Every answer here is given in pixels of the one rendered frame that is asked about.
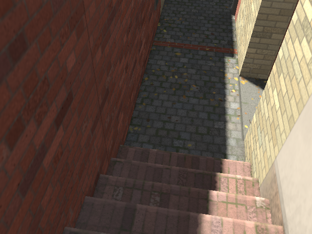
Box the stairs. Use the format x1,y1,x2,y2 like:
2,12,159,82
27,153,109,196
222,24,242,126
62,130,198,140
62,144,284,234

